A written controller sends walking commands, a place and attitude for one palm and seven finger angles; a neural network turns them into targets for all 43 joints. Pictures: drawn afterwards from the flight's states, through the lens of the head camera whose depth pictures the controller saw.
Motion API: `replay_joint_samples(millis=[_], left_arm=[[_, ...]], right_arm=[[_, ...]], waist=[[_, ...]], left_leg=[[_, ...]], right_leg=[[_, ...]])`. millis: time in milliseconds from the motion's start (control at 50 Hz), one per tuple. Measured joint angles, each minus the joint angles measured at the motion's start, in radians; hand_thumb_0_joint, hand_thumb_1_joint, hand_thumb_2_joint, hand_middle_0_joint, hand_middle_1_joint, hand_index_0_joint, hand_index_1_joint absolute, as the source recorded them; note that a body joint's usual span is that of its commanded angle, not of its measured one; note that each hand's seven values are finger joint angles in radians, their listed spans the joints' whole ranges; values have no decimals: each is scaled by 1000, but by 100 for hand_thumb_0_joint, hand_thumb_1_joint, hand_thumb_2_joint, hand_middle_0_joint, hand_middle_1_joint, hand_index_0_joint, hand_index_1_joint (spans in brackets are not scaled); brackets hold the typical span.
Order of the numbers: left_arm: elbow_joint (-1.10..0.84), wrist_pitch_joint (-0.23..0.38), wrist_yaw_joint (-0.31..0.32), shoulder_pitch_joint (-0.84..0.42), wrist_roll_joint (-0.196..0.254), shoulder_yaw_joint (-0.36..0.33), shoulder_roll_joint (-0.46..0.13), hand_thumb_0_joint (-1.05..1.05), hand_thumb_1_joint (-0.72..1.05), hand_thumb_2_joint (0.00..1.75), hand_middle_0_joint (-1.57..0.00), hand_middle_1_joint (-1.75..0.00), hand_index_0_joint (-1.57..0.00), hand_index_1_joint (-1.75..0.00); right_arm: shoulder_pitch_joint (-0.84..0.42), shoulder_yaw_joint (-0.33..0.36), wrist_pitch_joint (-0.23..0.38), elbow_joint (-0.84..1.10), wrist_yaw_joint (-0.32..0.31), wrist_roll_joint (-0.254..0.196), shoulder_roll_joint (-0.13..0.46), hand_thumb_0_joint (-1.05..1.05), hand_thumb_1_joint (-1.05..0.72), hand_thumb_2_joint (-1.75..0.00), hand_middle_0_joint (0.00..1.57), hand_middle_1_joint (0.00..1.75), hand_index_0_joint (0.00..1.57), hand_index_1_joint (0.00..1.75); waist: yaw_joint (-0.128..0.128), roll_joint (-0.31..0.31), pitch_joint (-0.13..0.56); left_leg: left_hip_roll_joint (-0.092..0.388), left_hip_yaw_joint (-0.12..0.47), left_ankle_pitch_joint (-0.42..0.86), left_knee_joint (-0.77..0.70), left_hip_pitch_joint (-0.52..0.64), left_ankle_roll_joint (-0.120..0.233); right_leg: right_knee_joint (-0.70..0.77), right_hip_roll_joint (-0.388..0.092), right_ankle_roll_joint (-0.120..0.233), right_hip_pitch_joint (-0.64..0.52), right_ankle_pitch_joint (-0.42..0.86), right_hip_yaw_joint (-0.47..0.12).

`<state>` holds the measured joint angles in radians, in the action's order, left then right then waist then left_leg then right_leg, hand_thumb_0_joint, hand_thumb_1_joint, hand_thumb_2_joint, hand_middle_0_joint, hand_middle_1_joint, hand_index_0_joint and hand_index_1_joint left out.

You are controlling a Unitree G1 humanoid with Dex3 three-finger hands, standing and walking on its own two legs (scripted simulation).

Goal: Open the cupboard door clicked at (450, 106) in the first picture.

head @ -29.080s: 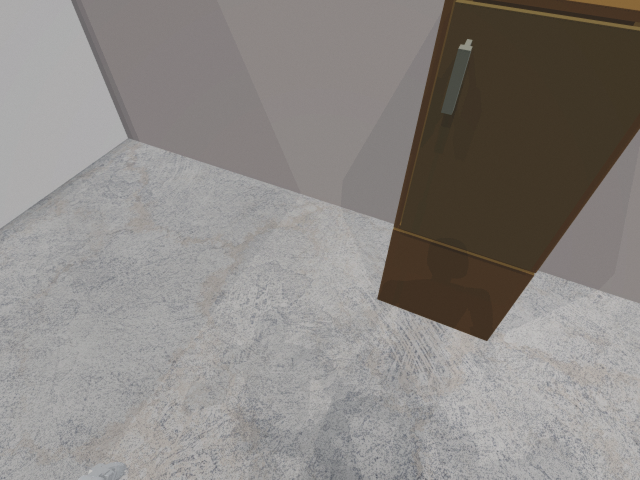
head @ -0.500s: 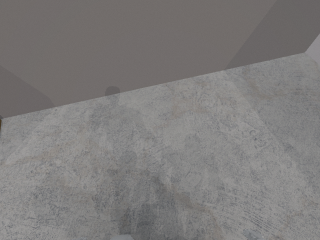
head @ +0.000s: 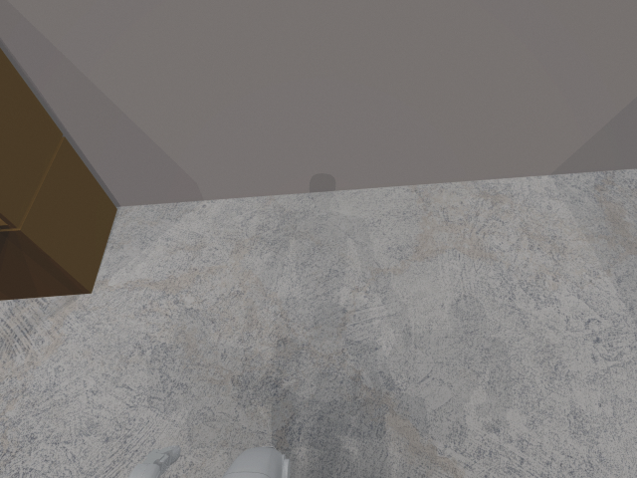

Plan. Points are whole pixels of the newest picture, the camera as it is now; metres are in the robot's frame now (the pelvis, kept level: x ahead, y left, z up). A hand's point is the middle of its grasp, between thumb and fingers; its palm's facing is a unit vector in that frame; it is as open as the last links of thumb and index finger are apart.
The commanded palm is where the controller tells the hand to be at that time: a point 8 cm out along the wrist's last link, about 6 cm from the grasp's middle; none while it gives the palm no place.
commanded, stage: turn to face it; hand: left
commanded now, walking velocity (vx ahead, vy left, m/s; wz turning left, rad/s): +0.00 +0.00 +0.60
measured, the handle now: out of the picture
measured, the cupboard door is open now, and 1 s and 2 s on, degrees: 44 44 44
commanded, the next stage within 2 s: take the last steps up to it in 1.30 s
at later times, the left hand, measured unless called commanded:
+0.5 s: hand out of the picture +0.06 +0.23 -0.15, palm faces +0.32 -0.90 -0.30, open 7.4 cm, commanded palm none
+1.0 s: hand out of the picture -0.05 +0.19 -0.17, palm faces +0.61 -0.75 -0.24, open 7.4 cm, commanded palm none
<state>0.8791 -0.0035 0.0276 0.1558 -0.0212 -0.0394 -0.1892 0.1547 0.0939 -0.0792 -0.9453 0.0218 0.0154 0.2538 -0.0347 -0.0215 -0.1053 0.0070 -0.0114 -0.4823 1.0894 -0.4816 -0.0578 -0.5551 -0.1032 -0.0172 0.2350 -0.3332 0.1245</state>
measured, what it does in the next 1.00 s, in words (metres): steps on the spot, turning left: left foot, then right foot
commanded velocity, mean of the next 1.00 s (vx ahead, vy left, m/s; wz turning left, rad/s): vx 0.00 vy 0.00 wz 0.56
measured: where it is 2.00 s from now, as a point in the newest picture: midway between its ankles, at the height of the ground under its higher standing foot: outside the picture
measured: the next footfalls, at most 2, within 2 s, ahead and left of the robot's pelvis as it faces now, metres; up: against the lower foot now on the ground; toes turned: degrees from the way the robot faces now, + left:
left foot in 0.16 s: +0.05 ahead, +0.13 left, +0.00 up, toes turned +13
right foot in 0.52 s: +0.11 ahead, -0.13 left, +0.00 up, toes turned +16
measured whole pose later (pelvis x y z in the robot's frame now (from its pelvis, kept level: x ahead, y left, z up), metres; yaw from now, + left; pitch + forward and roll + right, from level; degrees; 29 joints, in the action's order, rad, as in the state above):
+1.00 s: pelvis +0.03 -0.01 +0.00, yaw +37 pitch +1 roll +0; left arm 0.94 -0.06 0.01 0.18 -0.01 -0.08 -0.25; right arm 0.13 0.06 -0.02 -0.91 0.00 0.03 0.21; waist 0.00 0.03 -0.09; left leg 0.00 -0.02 -0.27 0.56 -0.31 0.02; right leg -1.05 -0.10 -0.08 0.46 -0.48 0.06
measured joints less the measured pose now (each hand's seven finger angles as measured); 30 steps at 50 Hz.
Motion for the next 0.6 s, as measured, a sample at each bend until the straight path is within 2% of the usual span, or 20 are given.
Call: replay_joint_samples(millis=[100,140,160,180,220,260,300,400,460,500,520,560,600], left_arm=[[11,5,-9,25,-4,4,4,0,90,90,-20,-30,-20,-30],[17,4,-13,40,-1,-1,-5,0,90,90,-20,-30,-20,-30],[18,1,-16,54,2,-4,-8,0,90,90,-20,-30,-20,-30],[23,-7,-18,57,7,-8,-17,0,90,90,-20,-30,-20,-30],[35,-35,-14,49,8,-17,-38,0,90,90,-20,-30,-20,-30],[48,-52,-10,36,8,-27,-52,0,91,90,-20,-30,-20,-30],[49,-57,-12,22,7,-34,-60,0,91,90,-20,-30,-20,-30],[23,-49,-18,-4,8,-39,-65,0,91,90,-20,-30,-20,-29],[7,-40,-18,-16,9,-35,-60,0,91,90,-20,-30,-20,-29],[-6,-26,-18,-13,10,-30,-57,0,91,90,-20,-30,-20,-29],[-17,-16,-17,-5,7,-28,-61,0,91,90,-20,-30,-20,-30],[-15,-7,-9,-9,0,-21,-40,0,91,90,-20,-30,-20,-30],[-14,-7,-4,-1,0,-12,-18,0,91,90,-20,-30,-20,-30]], right_arm=[[-31,-15,10,16,10,-5,-13,1,-91,-90,19,30,20,29],[-43,-21,18,29,13,-5,-15,1,-91,-90,19,30,20,29],[-43,-24,27,40,15,-2,-10,1,-91,-90,19,30,20,29],[-47,-21,38,48,14,1,-11,1,-91,-90,20,30,20,29],[-53,-25,52,57,7,4,-19,1,-91,-90,20,30,20,29],[-43,-29,58,63,-6,7,-25,1,-91,-90,20,30,20,29],[-32,-32,58,61,-15,10,-30,0,-91,-90,20,30,20,30],[-7,-35,48,43,-17,14,-34,0,-91,-90,20,30,21,30],[6,-30,36,33,-13,15,-34,0,-91,-90,20,30,21,30],[16,-23,26,28,-11,11,-32,1,-91,-90,20,30,21,30],[24,-20,21,30,-9,6,-34,1,-91,-90,20,30,21,30],[17,-8,10,21,-6,3,-17,1,-91,-90,20,30,21,30],[11,0,0,11,-1,5,-3,1,-91,-90,20,30,20,30]], waist=[[15,54,-17],[20,68,-19],[22,64,-12],[19,68,-9],[28,79,-13],[31,72,-7],[34,62,-2],[34,27,7],[24,2,12],[20,-10,21],[23,1,32],[19,-22,18],[14,-31,8]], left_leg=[[13,-72,25,-271,80,1],[7,-92,103,-412,129,11],[12,-93,197,-489,158,27],[7,-85,230,-485,145,50],[-1,-71,191,-434,123,83],[-4,-48,177,-445,126,90],[-7,-25,200,-486,140,80],[-11,36,250,-561,164,70],[-13,78,256,-558,157,53],[-20,106,244,-527,137,37],[-33,106,214,-490,114,36],[-36,104,63,-306,52,32],[-32,70,22,-95,-5,26]], right_leg=[[2,-49,-15,-31,-15,61],[-42,-68,-27,-25,-44,87],[-91,-72,-34,-6,-66,98],[-184,-77,-49,30,-117,86],[-393,-52,-59,115,-219,10],[-528,-21,-65,182,-211,-39],[-568,-3,-68,222,-163,-66],[-424,23,-65,223,-116,-98],[-264,46,-58,169,-95,-99],[-104,59,-51,100,-29,-91],[-24,49,-33,73,11,-96],[-54,45,-3,75,28,-66],[-50,31,8,52,16,-35]])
